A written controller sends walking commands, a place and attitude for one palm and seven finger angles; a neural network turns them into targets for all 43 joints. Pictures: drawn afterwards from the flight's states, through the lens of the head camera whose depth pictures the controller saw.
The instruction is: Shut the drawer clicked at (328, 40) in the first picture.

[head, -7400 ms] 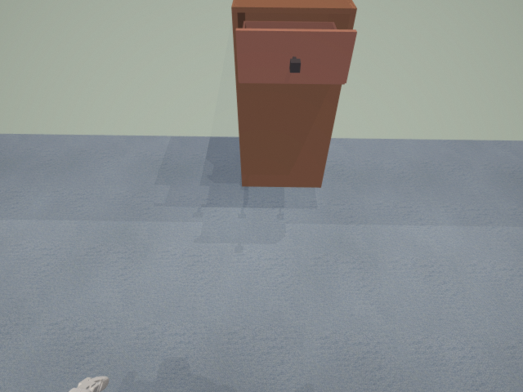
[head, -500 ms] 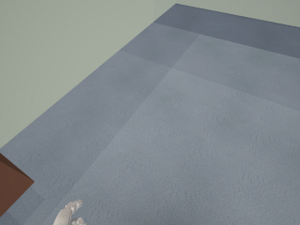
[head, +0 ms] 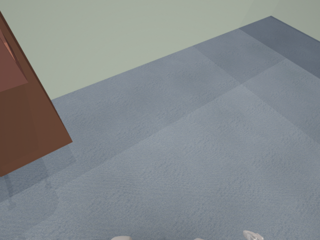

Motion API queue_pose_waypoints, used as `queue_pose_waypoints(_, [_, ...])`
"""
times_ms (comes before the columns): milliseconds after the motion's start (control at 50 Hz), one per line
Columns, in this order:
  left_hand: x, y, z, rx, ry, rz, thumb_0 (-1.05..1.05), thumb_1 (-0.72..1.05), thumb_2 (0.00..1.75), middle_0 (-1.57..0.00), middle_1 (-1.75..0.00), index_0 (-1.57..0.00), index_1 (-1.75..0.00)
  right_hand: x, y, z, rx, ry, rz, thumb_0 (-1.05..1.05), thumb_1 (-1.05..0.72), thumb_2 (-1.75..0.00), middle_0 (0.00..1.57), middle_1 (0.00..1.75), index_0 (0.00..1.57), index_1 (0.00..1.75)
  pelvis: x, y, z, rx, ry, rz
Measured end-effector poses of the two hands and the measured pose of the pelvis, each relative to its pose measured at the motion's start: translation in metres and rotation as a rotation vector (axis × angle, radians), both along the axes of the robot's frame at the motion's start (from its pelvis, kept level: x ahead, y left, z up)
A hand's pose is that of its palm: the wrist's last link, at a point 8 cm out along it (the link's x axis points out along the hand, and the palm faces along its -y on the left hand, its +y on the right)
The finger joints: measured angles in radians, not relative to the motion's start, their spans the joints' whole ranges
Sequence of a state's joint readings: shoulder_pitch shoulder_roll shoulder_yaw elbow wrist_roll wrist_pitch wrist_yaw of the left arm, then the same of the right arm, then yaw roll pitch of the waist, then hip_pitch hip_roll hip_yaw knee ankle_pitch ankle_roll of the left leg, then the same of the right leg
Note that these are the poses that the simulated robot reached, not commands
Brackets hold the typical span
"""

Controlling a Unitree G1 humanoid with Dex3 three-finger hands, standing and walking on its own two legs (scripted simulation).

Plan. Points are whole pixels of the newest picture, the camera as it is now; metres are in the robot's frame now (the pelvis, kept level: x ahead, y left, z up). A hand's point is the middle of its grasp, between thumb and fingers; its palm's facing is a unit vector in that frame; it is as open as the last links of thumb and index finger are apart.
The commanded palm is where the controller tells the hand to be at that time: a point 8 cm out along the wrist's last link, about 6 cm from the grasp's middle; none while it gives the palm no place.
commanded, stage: turn to face it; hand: left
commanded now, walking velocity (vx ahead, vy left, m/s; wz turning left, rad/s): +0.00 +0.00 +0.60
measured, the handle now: out of the picture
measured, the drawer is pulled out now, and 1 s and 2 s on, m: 0.16 0.16 0.16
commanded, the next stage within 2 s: take the last steps up to it in 1.04 s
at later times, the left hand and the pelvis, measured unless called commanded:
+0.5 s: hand out of the picture +0.10 +0.20 -0.12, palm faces +0.26 -0.92 -0.30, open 7.4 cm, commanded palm none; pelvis +0.01 -0.04 +0.01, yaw +17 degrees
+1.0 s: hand out of the picture -0.12 +0.17 -0.17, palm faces +0.57 -0.77 -0.27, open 7.4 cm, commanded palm none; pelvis +0.00 -0.01 +0.00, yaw +33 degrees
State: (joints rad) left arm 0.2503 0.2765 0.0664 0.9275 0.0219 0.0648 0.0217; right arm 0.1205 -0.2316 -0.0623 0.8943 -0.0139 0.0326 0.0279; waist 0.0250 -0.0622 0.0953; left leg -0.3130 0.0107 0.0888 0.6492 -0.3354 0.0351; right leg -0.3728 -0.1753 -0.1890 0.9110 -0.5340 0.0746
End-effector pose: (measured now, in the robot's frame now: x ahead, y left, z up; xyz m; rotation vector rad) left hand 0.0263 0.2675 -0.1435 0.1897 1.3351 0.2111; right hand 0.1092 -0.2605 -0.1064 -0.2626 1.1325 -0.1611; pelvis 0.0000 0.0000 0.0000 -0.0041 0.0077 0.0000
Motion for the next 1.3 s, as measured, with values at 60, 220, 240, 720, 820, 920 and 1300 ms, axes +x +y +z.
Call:
queue_pose_waypoints(60, [-0.002,0.01,0.006,-0.003,0.003,0.033,0.01,0.91,0.9,-0.2,-0.3,-0.2,-0.3,0.007,0.012,0.01,-0.015,-0.01,0.029,0.0,-0.91,-0.9,0.2,0.3,0.2,0.3,0.001,0.007,0.008,-0.019,0.005,0.034])
queue_pose_waypoints(220, [0.021,0.018,0.026,0.005,-0.121,0.083,0.01,0.91,0.9,-0.2,-0.3,-0.2,-0.3,0.009,0.029,0.013,0.0,0.039,0.088,0.0,-0.91,-0.9,0.2,0.3,0.2,0.3,0.005,0.011,0.02,-0.028,0.015,0.129])
queue_pose_waypoints(240, [0.024,0.017,0.028,0.009,-0.134,0.088,0.01,0.91,0.9,-0.2,-0.3,-0.2,-0.3,0.008,0.03,0.012,0.005,0.047,0.092,0.0,-0.91,-0.9,0.2,0.3,0.2,0.3,0.006,0.01,0.02,-0.026,0.015,0.141])
queue_pose_waypoints(720, [-0.027,-0.06,0.057,0.1,-0.2,0.33,0.01,0.9,0.9,-0.21,-0.3,-0.2,-0.3,0.052,-0.02,-0.023,0.054,0.182,0.308,0.01,-0.91,-0.9,0.2,0.3,0.2,0.3,0.018,-0.051,0.018,0.05,-0.01,0.46])
queue_pose_waypoints(820, [-0.08,-0.067,0.043,0.067,-0.113,0.432,0.01,0.9,0.9,-0.21,-0.3,-0.2,-0.3,0.085,0.01,-0.018,0.034,0.155,0.414,0.01,-0.91,-0.9,0.2,0.3,0.2,0.3,0.014,-0.044,0.016,0.045,-0.003,0.513])
queue_pose_waypoints(920, [-0.139,-0.066,0.02,0.022,-0.014,0.543,0.01,0.9,0.9,-0.21,-0.3,-0.2,-0.3,0.119,0.064,-0.011,0.018,0.067,0.536,0.01,-0.92,-0.9,0.2,0.3,0.2,0.3,0.006,-0.025,0.007,0.017,0.003,0.561])
queue_pose_waypoints(1300, [-0.13,-0.048,0.031,0.024,-0.106,0.602,0.01,0.91,0.9,-0.2,-0.3,-0.2,-0.3,0.089,0.105,-0.008,0.082,0.063,0.6,0.0,-0.91,-0.9,0.21,0.3,0.21,0.3,0.004,-0.012,0.018,0.01,-0.029,0.639])
